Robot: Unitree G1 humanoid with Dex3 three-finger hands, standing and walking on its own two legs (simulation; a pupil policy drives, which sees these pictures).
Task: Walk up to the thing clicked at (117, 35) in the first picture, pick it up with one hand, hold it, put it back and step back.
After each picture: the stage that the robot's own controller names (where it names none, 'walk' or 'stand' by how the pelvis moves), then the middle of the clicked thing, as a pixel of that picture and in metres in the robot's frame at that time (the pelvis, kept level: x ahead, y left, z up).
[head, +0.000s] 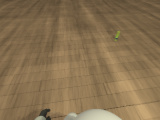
stand; (117, 36) +2.05 -0.63 -0.65
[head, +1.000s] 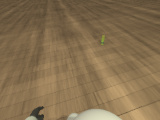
walk; (102, 40) +1.98 -0.12 -0.62
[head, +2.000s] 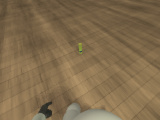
walk; (80, 48) +1.32 +0.30 -0.65
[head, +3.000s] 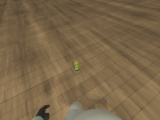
walk; (76, 67) +0.87 +0.30 -0.65
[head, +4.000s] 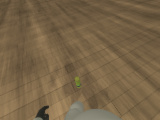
walk; (77, 82) +0.57 +0.23 -0.65
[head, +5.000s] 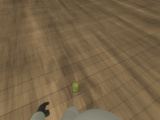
stand; (75, 88) +0.44 +0.17 -0.64
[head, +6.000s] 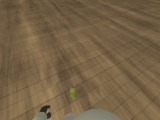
stand; (72, 93) +0.40 +0.19 -0.66
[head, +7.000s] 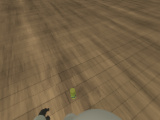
stand; (73, 93) +0.41 +0.20 -0.66
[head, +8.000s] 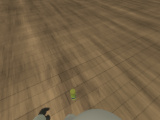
stand; (73, 94) +0.40 +0.20 -0.66
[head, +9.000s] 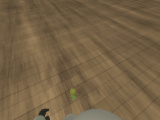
stand; (73, 94) +0.40 +0.20 -0.66
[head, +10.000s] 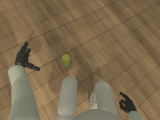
go down; (66, 61) +0.46 +0.21 -0.37
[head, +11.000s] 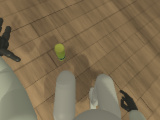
go down; (60, 53) +0.47 +0.24 -0.26
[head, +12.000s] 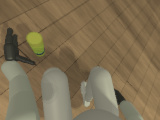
close in; (37, 46) +0.45 +0.28 -0.17
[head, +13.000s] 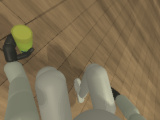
close; (24, 43) +0.45 +0.30 -0.16
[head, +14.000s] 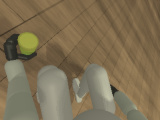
lift; (28, 47) +0.41 +0.28 -0.16
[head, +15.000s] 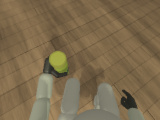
lift; (61, 66) +0.33 +0.20 +0.02
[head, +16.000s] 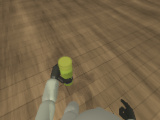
hold; (66, 73) +0.31 +0.16 +0.04
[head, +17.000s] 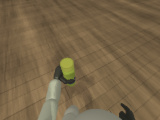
hold; (69, 74) +0.31 +0.15 +0.04
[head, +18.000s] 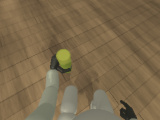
crouch; (65, 63) +0.38 +0.17 -0.02
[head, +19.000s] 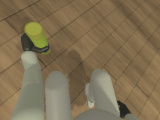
lower; (40, 42) +0.48 +0.26 -0.06
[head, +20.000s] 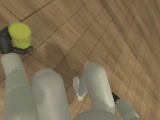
lower; (22, 41) +0.45 +0.29 -0.16
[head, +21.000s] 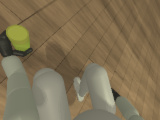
lower; (21, 44) +0.44 +0.30 -0.16
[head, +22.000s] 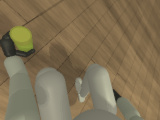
lower; (24, 44) +0.43 +0.30 -0.15
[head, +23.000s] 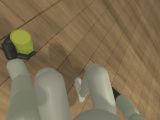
lower; (25, 47) +0.43 +0.29 -0.16
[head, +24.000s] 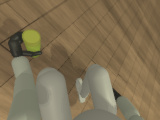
open; (33, 46) +0.44 +0.27 -0.17
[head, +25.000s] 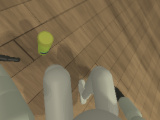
stand; (44, 45) +0.43 +0.26 -0.17
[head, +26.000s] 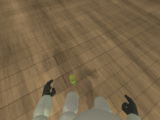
stand; (72, 80) +0.42 +0.17 -0.51
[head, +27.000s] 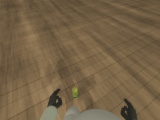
stand; (75, 93) +0.41 +0.16 -0.60
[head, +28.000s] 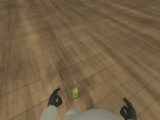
stand; (75, 94) +0.40 +0.15 -0.60
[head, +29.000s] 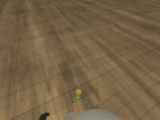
stand; (78, 95) +0.42 +0.14 -0.65
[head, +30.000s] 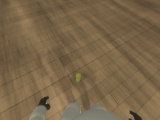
walk; (78, 78) +0.49 +0.11 -0.64
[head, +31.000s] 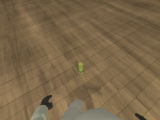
walk; (80, 68) +0.72 +0.16 -0.63
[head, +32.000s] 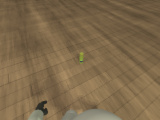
stand; (81, 58) +1.04 +0.15 -0.64
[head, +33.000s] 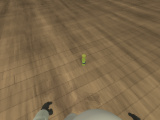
stand; (83, 60) +1.04 +0.15 -0.65
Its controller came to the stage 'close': yes
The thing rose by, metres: 0.69
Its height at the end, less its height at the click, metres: +0.00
